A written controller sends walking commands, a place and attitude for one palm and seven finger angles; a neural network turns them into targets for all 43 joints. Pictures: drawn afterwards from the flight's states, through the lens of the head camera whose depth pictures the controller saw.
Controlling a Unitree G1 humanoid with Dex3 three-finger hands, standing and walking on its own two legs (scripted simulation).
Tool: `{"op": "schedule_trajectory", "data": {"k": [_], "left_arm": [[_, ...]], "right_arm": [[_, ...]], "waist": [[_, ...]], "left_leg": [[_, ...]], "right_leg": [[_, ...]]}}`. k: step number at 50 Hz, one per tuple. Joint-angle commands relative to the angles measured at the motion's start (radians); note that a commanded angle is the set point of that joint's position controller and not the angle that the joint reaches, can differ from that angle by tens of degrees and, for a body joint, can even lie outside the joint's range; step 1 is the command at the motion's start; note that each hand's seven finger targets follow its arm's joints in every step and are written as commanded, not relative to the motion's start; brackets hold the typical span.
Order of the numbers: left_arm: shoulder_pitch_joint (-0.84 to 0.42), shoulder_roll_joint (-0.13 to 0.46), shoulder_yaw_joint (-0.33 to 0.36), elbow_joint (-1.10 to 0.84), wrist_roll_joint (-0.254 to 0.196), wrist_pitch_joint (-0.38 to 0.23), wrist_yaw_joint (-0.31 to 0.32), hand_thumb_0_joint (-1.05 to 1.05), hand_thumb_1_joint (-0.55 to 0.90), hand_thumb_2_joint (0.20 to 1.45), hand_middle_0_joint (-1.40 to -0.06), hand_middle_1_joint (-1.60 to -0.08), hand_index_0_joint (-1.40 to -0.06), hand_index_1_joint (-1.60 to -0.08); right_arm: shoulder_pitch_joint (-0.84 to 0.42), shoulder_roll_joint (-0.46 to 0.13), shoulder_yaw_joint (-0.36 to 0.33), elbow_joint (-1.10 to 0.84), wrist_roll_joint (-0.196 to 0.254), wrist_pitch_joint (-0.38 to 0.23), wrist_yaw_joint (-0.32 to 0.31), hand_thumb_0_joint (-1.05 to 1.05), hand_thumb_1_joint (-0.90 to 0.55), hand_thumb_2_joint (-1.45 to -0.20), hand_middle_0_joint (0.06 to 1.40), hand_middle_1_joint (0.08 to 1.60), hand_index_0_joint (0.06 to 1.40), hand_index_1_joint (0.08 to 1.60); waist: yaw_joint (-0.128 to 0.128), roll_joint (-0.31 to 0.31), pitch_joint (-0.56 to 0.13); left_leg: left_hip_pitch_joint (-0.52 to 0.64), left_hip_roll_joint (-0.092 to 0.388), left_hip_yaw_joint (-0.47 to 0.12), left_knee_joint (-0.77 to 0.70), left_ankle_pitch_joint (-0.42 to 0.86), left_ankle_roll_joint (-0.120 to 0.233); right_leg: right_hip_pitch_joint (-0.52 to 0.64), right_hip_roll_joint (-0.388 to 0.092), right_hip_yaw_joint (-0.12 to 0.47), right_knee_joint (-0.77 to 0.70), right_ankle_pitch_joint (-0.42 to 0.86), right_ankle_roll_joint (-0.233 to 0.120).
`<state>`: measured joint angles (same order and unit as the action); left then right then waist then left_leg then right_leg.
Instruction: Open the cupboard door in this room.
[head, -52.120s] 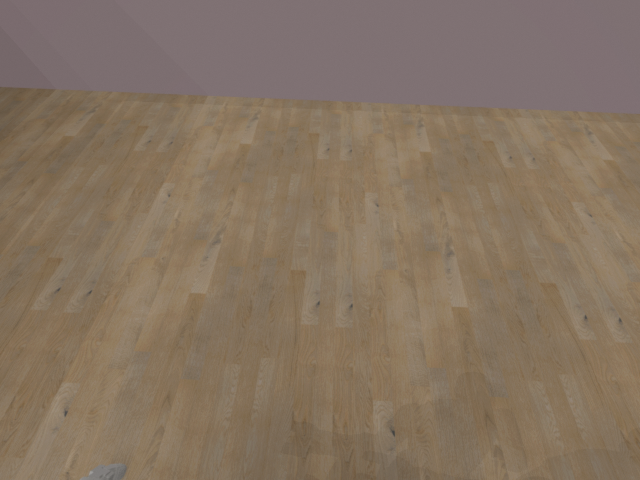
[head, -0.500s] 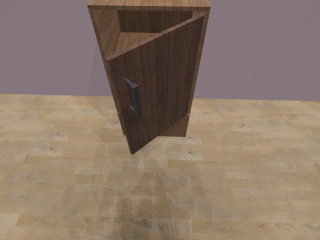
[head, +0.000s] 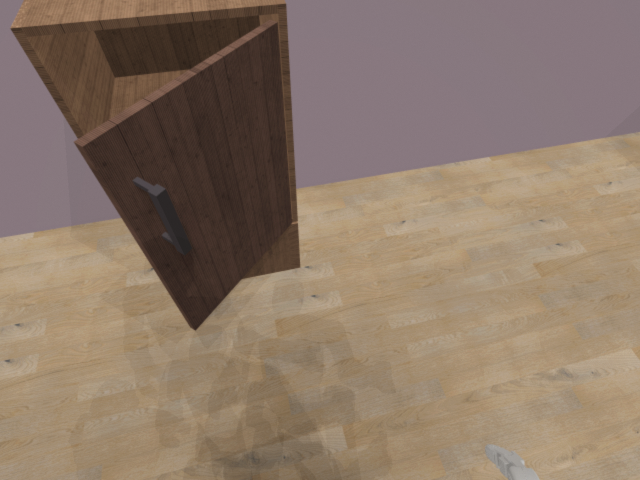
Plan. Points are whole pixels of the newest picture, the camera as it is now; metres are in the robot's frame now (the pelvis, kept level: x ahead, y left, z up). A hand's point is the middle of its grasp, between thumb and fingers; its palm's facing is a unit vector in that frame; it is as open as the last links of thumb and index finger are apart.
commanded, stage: walk to a spot facing it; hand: left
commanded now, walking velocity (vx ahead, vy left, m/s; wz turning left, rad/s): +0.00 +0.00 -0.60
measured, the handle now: (163, 217) +0.49 +0.31 -0.04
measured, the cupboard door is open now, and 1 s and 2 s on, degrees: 43 43 43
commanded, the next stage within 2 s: none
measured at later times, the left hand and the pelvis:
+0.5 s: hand (238, 473) +0.14 +0.13 -0.15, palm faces -0.27 -0.93 -0.27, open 7.4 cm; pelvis +0.01 -0.05 +0.01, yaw -18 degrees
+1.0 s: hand (315, 418) +0.22 +0.03 -0.15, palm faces -0.53 -0.80 -0.29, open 7.4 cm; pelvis +0.01 -0.09 +0.00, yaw -35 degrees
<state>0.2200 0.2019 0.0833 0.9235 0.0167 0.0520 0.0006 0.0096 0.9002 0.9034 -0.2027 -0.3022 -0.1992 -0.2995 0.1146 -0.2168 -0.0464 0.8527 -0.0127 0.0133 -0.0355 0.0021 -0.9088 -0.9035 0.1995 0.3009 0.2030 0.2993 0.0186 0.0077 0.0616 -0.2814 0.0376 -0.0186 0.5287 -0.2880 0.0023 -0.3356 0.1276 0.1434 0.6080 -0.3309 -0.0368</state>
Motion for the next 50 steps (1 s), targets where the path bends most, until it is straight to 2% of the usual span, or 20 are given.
{"op": "schedule_trajectory", "data": {"k": [1, 4, 10, 11, 12, 13, 14, 19, 27, 28, 30, 31, 35, 39, 42, 43, 44, 45, 46, 50], "left_arm": [[-0.066, 0.13, 0.034, -0.115, 0.017, -0.024, -0.02, 0.0, 0.9, 0.9, -0.2, -0.3, -0.2, -0.3], [-0.075, 0.102, 0.025, -0.112, 0.001, -0.018, -0.034, 0.0, 0.9, 0.9, -0.2, -0.3, -0.2, -0.3], [-0.046, 0.106, 0.016, -0.105, -0.003, -0.024, -0.043, 0.0, 0.9, 0.9, -0.2, -0.3, -0.2, -0.3], [0.034, 0.138, 0.026, -0.083, -0.001, -0.029, -0.039, 0.0, 0.9, 0.9, -0.2, -0.3, -0.2, -0.3], [0.092, 0.26, 0.05, -0.065, 0.012, -0.038, -0.022, 0.0, 0.9, 0.9, -0.2, -0.3, -0.2, -0.3], [0.14, 0.323, 0.058, -0.051, -0.001, -0.035, -0.007, 0.0, 0.9, 0.9, -0.2, -0.3, -0.2, -0.3], [0.119, 0.3, 0.058, -0.06, 0.001, -0.029, 0.005, 0.0, 0.9, 0.9, -0.2, -0.3, -0.2, -0.3], [-0.053, 0.213, 0.037, -0.098, 0.012, -0.026, 0.018, 0.0, 0.9, 0.9, -0.2, -0.3, -0.2, -0.3], [-0.064, 0.208, 0.041, -0.095, 0.003, -0.023, 0.01, 0.0, 0.9, 0.9, -0.2, -0.3, -0.2, -0.3], [-0.086, 0.191, 0.036, -0.105, -0.003, -0.021, 0.008, 0.0, 0.9, 0.9, -0.2, -0.3, -0.2, -0.3], [-0.06, 0.108, 0.016, -0.141, -0.012, -0.019, -0.01, 0.0, 0.9, 0.9, -0.2, -0.3, -0.2, -0.3], [-0.093, 0.143, 0.024, -0.152, 0.001, -0.025, -0.019, 0.0, 0.9, 0.9, -0.2, -0.3, -0.2, -0.3], [-0.1, 0.095, 0.019, -0.123, 0.002, -0.015, -0.039, 0.0, 0.9, 0.9, -0.2, -0.3, -0.2, -0.3], [-0.136, 0.081, 0.006, -0.137, 0.001, -0.023, -0.042, 0.0, 0.9, 0.9, -0.2, -0.3, -0.2, -0.3], [-0.051, 0.111, 0.016, -0.106, 0.0, -0.028, -0.037, 0.0, 0.9, 0.9, -0.2, -0.3, -0.2, -0.3], [0.028, 0.176, 0.031, -0.083, 0.005, -0.034, -0.028, 0.0, 0.9, 0.9, -0.2, -0.3, -0.2, -0.3], [0.094, 0.297, 0.056, -0.064, 0.012, -0.042, -0.008, 0.0, 0.9, 0.9, -0.2, -0.3, -0.2, -0.3], [0.139, 0.32, 0.054, -0.053, -0.005, -0.041, 0.001, 0.0, 0.9, 0.9, -0.2, -0.3, -0.2, -0.3], [0.079, 0.278, 0.055, -0.063, 0.001, -0.035, 0.011, 0.0, 0.9, 0.9, -0.2, -0.3, -0.2, -0.3], [-0.031, 0.204, 0.037, -0.097, 0.006, -0.038, 0.019, 0.0, 0.9, 0.9, -0.2, -0.3, -0.2, -0.3]], "right_arm": [[0.155, -0.216, -0.04, -0.028, -0.032, -0.021, -0.024, 0.0, -0.9, -0.9, 0.2, 0.3, 0.2, 0.3], [0.105, -0.171, -0.026, -0.048, -0.029, -0.02, -0.023, 0.0, -0.9, -0.9, 0.2, 0.3, 0.2, 0.3], [0.142, -0.215, -0.049, -0.024, -0.021, -0.007, -0.009, 0.0, -0.9, -0.9, 0.2, 0.3, 0.2, 0.3], [0.121, -0.21, -0.051, -0.034, -0.014, -0.004, -0.006, 0.0, -0.9, -0.9, 0.2, 0.3, 0.2, 0.3], [0.115, -0.138, -0.042, -0.061, 0.002, -0.002, 0.002, 0.0, -0.9, -0.9, 0.2, 0.3, 0.2, 0.3], [0.049, -0.123, -0.032, -0.098, 0.007, 0.009, -0.001, 0.0, -0.9, -0.9, 0.2, 0.3, 0.2, 0.3], [0.028, -0.123, -0.034, -0.096, 0.005, 0.015, -0.004, 0.0, -0.9, -0.9, 0.2, 0.3, 0.2, 0.3], [0.08, -0.088, -0.03, -0.029, 0.001, 0.024, 0.009, 0.0, -0.9, -0.9, 0.2, 0.3, 0.2, 0.3], [0.152, -0.079, -0.027, -0.019, 0.009, -0.002, -0.001, 0.0, -0.9, -0.9, 0.2, 0.3, 0.2, 0.3], [0.207, -0.095, -0.029, -0.001, 0.007, -0.01, -0.007, 0.0, -0.9, -0.9, 0.2, 0.3, 0.2, 0.3], [0.231, -0.245, -0.05, -0.019, -0.019, -0.02, -0.017, 0.0, -0.9, -0.9, 0.2, 0.3, 0.2, 0.3], [0.221, -0.247, -0.048, -0.033, -0.024, -0.018, -0.018, 0.0, -0.9, -0.9, 0.2, 0.3, 0.2, 0.3], [0.141, -0.166, -0.027, -0.036, -0.03, -0.026, -0.019, 0.0, -0.9, -0.9, 0.2, 0.3, 0.2, 0.3], [0.21, -0.193, -0.042, -0.008, -0.027, -0.02, -0.011, 0.0, -0.9, -0.9, 0.2, 0.3, 0.2, 0.3], [0.181, -0.211, -0.052, -0.014, -0.016, -0.01, -0.002, 0.0, -0.9, -0.9, 0.2, 0.3, 0.2, 0.3], [0.16, -0.185, -0.052, -0.03, -0.007, -0.007, 0.003, 0.0, -0.9, -0.9, 0.2, 0.3, 0.2, 0.3], [0.107, -0.094, -0.032, -0.082, 0.004, -0.005, 0.01, 0.0, -0.9, -0.9, 0.2, 0.3, 0.2, 0.3], [0.076, -0.122, -0.027, -0.093, 0.007, 0.007, 0.001, 0.0, -0.9, -0.9, 0.2, 0.3, 0.2, 0.3], [0.046, -0.104, -0.032, -0.079, 0.006, 0.014, -0.006, 0.0, -0.9, -0.9, 0.2, 0.3, 0.2, 0.3], [0.073, -0.091, -0.029, -0.044, -0.004, 0.018, 0.013, 0.0, -0.9, -0.9, 0.2, 0.3, 0.2, 0.3]], "waist": [[-0.047, 0.174, -0.078], [-0.018, 0.201, -0.075], [-0.019, 0.182, -0.114], [0.027, 0.117, -0.133], [0.049, -0.211, -0.149], [0.093, -0.329, -0.137], [0.085, -0.219, -0.11], [-0.012, -0.144, -0.099], [-0.04, -0.14, -0.09], [-0.067, -0.096, -0.111], [-0.066, 0.322, -0.105], [-0.072, 0.195, -0.077], [-0.02, 0.168, -0.072], [-0.065, 0.209, -0.105], [-0.019, 0.175, -0.11], [0.023, 0.03, -0.142], [0.058, -0.311, -0.152], [0.093, -0.261, -0.138], [0.063, -0.265, -0.111], [0.002, -0.159, -0.123]], "left_leg": [[0.152, 0.406, -0.357, -0.228, 0.395, 0.21], [0.179, 0.278, -0.056, -0.124, 0.681, 0.138], [0.134, 0.249, 0.073, 0.01, 0.517, 0.057], [0.045, 0.215, 0.108, 0.129, 0.392, 0.014], [-0.195, 0.085, 0.207, 0.367, 0.024, -0.054], [-0.281, 0.02, 0.112, 0.552, -0.399, -0.066], [-0.308, 0.04, 0.022, 0.63, -0.348, -0.052], [-0.181, 0.035, 0.034, 0.52, -0.157, -0.063], [0.019, -0.019, 0.025, 0.047, -0.046, -0.038], [0.142, 0.009, 0.014, -0.085, 0.01, -0.027], [0.254, 0.42, -0.416, -0.302, 0.036, 0.149], [0.13, 0.477, -0.433, -0.298, 0.076, 0.218], [0.158, 0.283, -0.034, -0.159, 0.564, 0.126], [0.222, 0.276, 0.064, -0.08, 0.648, 0.095], [0.112, 0.258, 0.118, 0.035, 0.485, 0.031], [-0.043, 0.207, 0.169, 0.19, 0.298, -0.021], [-0.296, 0.045, 0.235, 0.416, -0.28, -0.079], [-0.299, 0.049, 0.081, 0.548, -0.382, -0.068], [-0.335, 0.055, 0.028, 0.623, -0.329, -0.064], [-0.239, 0.051, 0.043, 0.522, -0.172, -0.076]], "right_leg": [[-0.25, -0.086, -0.077, 0.52, -0.248, 0.066], [-0.236, -0.134, -0.138, 0.505, -0.185, 0.08], [0.073, -0.097, -0.25, 0.003, 0.015, 0.044], [0.221, -0.117, -0.217, -0.132, 0.178, 0.028], [0.394, -0.354, 0.121, -0.234, 0.455, -0.062], [0.327, -0.519, 0.31, -0.263, 0.638, -0.18], [0.287, -0.485, 0.297, -0.249, 0.507, -0.213], [0.109, -0.334, 0.166, -0.25, 0.31, -0.159], [0.042, -0.276, 0.253, -0.213, 0.258, -0.119], [-0.037, -0.236, 0.222, -0.168, 0.207, -0.076], [-0.293, -0.031, -0.067, 0.218, -0.242, 0.039], [-0.254, -0.086, -0.075, 0.408, -0.265, 0.051], [-0.221, -0.138, -0.153, 0.461, -0.158, 0.08], [-0.09, -0.115, -0.239, 0.172, -0.125, 0.062], [0.129, -0.102, -0.26, -0.083, 0.105, 0.038], [0.32, -0.205, -0.124, -0.163, 0.342, -0.004], [0.439, -0.483, 0.245, -0.229, 0.649, -0.121], [0.347, -0.535, 0.272, -0.237, 0.665, -0.208], [0.307, -0.461, 0.277, -0.239, 0.549, -0.211], [0.206, -0.351, 0.16, -0.261, 0.3, -0.163]]}}
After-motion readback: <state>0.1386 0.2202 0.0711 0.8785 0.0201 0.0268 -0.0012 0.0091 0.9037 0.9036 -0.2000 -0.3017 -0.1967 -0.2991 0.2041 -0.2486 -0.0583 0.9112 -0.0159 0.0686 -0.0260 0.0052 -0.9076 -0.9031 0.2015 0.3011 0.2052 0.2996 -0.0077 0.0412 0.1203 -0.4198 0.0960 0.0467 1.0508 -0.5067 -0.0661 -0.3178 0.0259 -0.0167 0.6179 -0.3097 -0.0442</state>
